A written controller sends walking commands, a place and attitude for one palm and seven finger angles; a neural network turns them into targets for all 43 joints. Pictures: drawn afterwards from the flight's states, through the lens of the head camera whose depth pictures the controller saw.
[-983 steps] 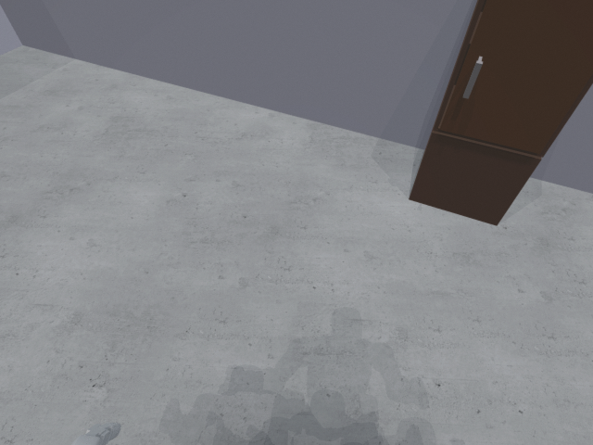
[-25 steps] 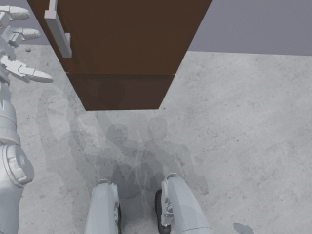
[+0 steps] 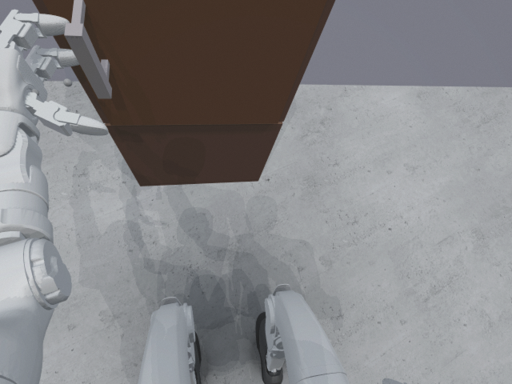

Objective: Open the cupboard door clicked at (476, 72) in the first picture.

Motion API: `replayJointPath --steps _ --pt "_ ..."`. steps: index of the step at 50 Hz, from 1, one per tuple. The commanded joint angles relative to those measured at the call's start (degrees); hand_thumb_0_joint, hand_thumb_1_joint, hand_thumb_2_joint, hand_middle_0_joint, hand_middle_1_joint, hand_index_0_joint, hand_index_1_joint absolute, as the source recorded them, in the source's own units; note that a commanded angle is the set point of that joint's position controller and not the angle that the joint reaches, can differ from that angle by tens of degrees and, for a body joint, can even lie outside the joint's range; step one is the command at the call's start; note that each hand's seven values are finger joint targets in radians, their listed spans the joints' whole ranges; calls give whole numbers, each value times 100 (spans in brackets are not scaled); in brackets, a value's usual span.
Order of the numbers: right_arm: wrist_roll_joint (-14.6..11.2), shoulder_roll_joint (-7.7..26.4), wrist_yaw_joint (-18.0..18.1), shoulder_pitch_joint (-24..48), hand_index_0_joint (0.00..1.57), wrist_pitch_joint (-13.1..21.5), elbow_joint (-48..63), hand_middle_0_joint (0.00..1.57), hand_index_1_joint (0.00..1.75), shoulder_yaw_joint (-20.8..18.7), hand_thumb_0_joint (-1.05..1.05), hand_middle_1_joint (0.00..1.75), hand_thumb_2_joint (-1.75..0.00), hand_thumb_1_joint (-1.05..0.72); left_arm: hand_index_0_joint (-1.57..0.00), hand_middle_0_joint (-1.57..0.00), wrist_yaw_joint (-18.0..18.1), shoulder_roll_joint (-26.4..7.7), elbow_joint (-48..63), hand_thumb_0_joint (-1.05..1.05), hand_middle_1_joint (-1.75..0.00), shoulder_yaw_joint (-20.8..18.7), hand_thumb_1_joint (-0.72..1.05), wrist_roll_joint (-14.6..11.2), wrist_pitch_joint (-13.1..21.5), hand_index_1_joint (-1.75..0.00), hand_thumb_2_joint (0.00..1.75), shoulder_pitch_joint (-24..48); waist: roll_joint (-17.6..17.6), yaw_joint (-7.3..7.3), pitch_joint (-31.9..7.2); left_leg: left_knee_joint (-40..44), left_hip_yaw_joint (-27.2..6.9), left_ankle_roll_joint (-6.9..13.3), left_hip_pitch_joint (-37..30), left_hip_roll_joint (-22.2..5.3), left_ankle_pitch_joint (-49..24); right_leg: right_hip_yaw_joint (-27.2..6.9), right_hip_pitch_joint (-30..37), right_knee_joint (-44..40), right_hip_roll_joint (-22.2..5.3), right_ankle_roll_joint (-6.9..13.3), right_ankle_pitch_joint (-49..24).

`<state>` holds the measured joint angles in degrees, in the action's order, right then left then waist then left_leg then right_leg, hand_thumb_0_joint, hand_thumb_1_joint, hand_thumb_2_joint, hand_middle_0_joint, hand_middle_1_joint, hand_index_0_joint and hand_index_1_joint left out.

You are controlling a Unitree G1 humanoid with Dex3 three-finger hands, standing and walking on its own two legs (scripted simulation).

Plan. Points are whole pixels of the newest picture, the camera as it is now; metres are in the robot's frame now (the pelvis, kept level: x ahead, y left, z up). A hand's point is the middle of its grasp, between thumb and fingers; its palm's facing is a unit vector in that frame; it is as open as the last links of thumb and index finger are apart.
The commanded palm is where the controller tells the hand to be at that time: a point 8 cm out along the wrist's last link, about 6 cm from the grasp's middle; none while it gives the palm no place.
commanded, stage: slide the fingers in behind the handle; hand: left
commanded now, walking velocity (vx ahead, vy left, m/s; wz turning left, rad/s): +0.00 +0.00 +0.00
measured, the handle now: (92, 53) +0.58 +0.19 +0.04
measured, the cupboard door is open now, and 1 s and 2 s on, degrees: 0 0 0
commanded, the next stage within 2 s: close the thumb around the handle in 1.18 s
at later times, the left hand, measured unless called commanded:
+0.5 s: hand (93, 81) +0.54 +0.19 +0.04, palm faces +0.01 -1.00 -0.02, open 13.9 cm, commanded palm +0.52 +0.22 +0.04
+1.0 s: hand (108, 82) +0.54 +0.17 +0.04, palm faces +0.01 -1.00 -0.02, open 13.8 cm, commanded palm +0.52 +0.20 +0.04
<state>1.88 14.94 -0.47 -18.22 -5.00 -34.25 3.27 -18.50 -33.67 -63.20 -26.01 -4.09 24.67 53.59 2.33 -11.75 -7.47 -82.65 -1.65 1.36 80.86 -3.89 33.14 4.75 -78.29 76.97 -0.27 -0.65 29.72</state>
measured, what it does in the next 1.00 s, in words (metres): stands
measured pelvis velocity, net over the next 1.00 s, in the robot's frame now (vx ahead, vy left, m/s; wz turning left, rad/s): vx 0.00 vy -0.01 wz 0.01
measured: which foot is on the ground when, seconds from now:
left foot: down 0.00-1.00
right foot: down 0.00-1.00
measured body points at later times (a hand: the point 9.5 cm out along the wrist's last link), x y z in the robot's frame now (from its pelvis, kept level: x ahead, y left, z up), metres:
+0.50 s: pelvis +0.00 -0.01 +0.00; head +0.19 +0.03 +0.41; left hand +0.53 +0.24 +0.04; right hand +0.03 -0.27 -0.11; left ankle +0.03 +0.10 -0.58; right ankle +0.05 -0.13 -0.58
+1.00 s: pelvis +0.00 -0.01 +0.00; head +0.19 +0.03 +0.41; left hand +0.53 +0.22 +0.04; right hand +0.03 -0.27 -0.11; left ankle +0.03 +0.10 -0.58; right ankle +0.05 -0.13 -0.58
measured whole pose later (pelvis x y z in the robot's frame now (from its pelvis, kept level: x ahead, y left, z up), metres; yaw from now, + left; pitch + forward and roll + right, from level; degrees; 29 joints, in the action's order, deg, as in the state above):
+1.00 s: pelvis +0.00 -0.01 +0.00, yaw +1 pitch +31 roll -5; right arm 2.8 14.2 -1.5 -17.7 -5.3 -35.1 2.6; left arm -10.7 -27.4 -65.8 -21.4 -2.6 27.4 55.4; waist 2.6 -11.7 -7.9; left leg -82.2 -1.7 0.9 80.5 -3.3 33.3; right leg 4.6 -78.3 77.6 -0.7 -0.3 30.6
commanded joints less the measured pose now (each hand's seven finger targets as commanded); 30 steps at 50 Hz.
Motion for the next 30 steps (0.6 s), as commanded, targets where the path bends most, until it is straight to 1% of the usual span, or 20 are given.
replayJointPath --steps 1,3,4,6,7,8,9,10,12,14,15,17,18,20,22,23,27,28,29,30 --pt "-31 1184 68 -1052 20 35 193 20 30 -414 0 30 -90 -90 -30 -30 73 -1335 981 0 -120 -62 -50 -89 266 -120 30 2347 850 -88 -3157 1002 -377 32 -2784 144 -2053 -125 1297 -876 243 186 -1184" --pt "-11 1179 73 -1057 20 56 203 20 30 -415 0 30 -90 -90 -30 -30 124 -1384 1112 0 -120 -131 -50 -81 324 -120 30 2407 995 -24 -3397 978 -376 24 -2902 155 -2131 -146 1294 -837 235 197 -1214" --pt "-9 1161 80 -1040 20 61 175 20 30 -415 0 30 -90 -90 -30 -30 147 -1373 1128 0 -120 -102 -50 -78 348 -120 30 2460 981 -61 -3359 979 -367 26 -2904 145 -2167 -146 1313 -851 236 196 -1252" --pt "0 1141 67 -1038 20 77 179 20 30 -427 0 30 -90 -90 -30 -30 162 -1357 1224 0 -120 -119 -50 -83 418 -120 30 2384 1011 -8 -3470 951 -329 27 -2896 164 -2261 -173 1453 -851 234 198 -1355" --pt "6 1135 63 -1051 20 80 162 20 30 -430 0 30 -90 -90 -30 -30 164 -1321 1260 0 -120 -85 -50 -87 468 -120 30 2391 1032 -13 -3514 963 -360 19 -3009 159 -2363 -161 1434 -822 237 213 -1406" --pt "6 1122 47 -1043 20 69 167 20 30 -439 0 30 -90 -90 -30 -30 166 -1152 1223 0 -120 25 -50 -63 477 -120 30 2297 1111 4 -3532 978 -375 -3 -3099 164 -2444 -142 1379 -818 230 215 -1427" --pt "0 1118 33 -1023 20 63 151 20 30 -443 0 30 -90 -90 -30 -30 172 -1005 1084 0 -120 119 -50 -71 449 -120 30 2262 1079 -31 -3385 986 -372 -9 -3068 157 -2356 -126 1279 -837 235 212 -1355" --pt "1 1132 35 -1034 20 55 139 20 30 -445 0 30 -90 -90 -30 -30 205 -1045 1070 0 -120 96 -50 -75 433 -120 30 2346 957 -66 -3291 976 -365 8 -2966 155 -2253 -135 1295 -857 235 201 -1312" --pt "1 1120 35 -1058 20 58 148 20 30 -440 0 30 -90 -90 -30 -30 252 -940 946 0 -120 146 -50 -70 399 -120 30 2367 912 -96 -3235 970 -360 26 -2893 167 -2176 -139 1249 -853 235 202 -1276" --pt "5 1134 48 -1038 20 56 139 20 30 -432 0 30 -90 -90 -30 -30 312 -988 943 0 -120 161 -50 -45 392 -120 30 2600 898 -153 -3215 938 -328 36 -2738 178 -1983 -169 1249 -863 234 188 -1179" --pt "17 1130 55 -1051 20 64 138 20 30 -429 0 30 -90 -90 -30 -30 350 -1103 979 0 -120 59 -50 -39 415 -120 30 2614 888 -112 -3245 934 -329 37 -2711 184 -2004 -175 1340 -857 229 192 -1202" --pt "32 1101 36 -1053 20 84 162 20 30 -440 0 30 -90 -90 -30 -30 399 -1029 1141 0 -120 88 -50 -25 502 -120 30 2617 963 -83 -3496 913 -317 42 -2840 195 -2212 -189 1427 -810 235 203 -1359" --pt "38 1101 29 -1055 20 81 166 20 30 -442 0 30 -90 -90 -30 -30 410 -1074 1179 0 -120 43 -50 -18 530 -120 30 2546 1045 -39 -3639 898 -318 26 -2921 195 -2348 -189 1481 -792 233 208 -1459" --pt "27 1089 18 -1038 20 64 161 20 30 -428 0 30 -90 -90 -30 -30 421 -1076 944 0 -120 34 -50 -7 495 -120 30 2433 820 -71 -3392 873 -256 42 -2623 201 -2191 -222 1597 -834 238 181 -1447" --pt "23 1081 17 -1039 20 50 184 20 30 -411 0 30 -90 -90 -30 -30 438 -1118 902 0 -120 14 -50 25 479 -120 30 2435 846 -59 -3350 864 -246 57 -2526 206 -2159 -232 1617 -798 238 194 -1465" --pt "27 1081 14 -1038 20 43 176 20 30 -423 0 30 -90 -90 -30 -30 431 -982 1014 0 -120 145 -50 32 481 -120 30 2562 846 -131 -3430 869 -263 57 -2632 195 -2211 -214 1575 -803 234 178 -1499" --pt "29 1079 0 -1058 20 39 176 20 30 -462 0 30 -90 -90 -30 -30 413 -839 1168 0 -120 203 -50 -25 475 -120 30 2457 1011 -62 -3608 894 -284 29 -2899 199 -2387 -206 1567 -798 227 205 -1602" --pt "23 1068 -9 -1045 20 32 171 20 30 -472 0 30 -90 -90 -30 -30 409 -664 1200 0 -120 321 -50 -36 470 -120 30 2440 1036 -72 -3685 912 -298 13 -3011 202 -2439 -189 1525 -810 224 199 -1613" --pt "30 1049 -16 -1033 20 44 148 20 30 -483 0 30 -90 -90 -30 -30 417 -567 1282 0 -120 373 -50 -77 477 -120 30 2544 1018 -107 -3664 904 -295 19 -3003 201 -2435 -190 1531 -831 222 188 -1633" --pt "26 1059 -14 -1055 20 37 138 20 30 -488 0 30 -90 -90 -30 -30 440 -606 1175 0 -120 309 -50 -79 458 -120 30 2411 925 -78 -3585 919 -288 12 -2946 203 -2386 -180 1566 -849 225 190 -1600"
